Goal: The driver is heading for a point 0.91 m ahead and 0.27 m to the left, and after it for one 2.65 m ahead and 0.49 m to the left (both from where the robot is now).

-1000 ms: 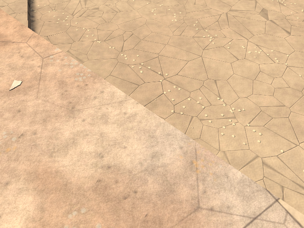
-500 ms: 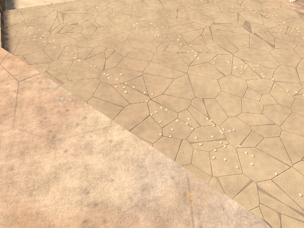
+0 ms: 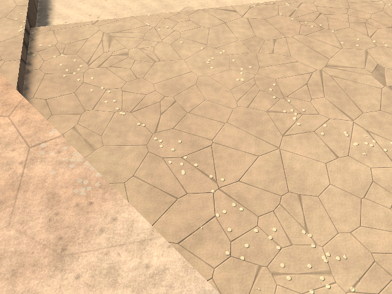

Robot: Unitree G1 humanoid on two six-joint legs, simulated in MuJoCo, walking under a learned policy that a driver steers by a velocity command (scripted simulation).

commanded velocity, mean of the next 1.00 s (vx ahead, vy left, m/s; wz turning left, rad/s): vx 1.00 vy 0.00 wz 0.51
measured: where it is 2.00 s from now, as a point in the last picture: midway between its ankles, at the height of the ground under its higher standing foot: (130, 81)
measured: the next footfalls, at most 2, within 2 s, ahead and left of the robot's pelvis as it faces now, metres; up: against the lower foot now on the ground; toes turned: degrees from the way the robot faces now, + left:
left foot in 0.16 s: +0.36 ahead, +0.08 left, +0.00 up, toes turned +4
right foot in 0.66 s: +0.82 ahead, -0.11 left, -0.12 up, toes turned +16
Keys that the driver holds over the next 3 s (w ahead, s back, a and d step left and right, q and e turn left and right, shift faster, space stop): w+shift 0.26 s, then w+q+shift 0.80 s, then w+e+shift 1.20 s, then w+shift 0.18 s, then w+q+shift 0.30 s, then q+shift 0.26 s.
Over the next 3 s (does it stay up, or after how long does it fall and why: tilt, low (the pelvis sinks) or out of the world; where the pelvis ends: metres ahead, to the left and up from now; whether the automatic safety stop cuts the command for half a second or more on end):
stays up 2.67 0.40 -0.21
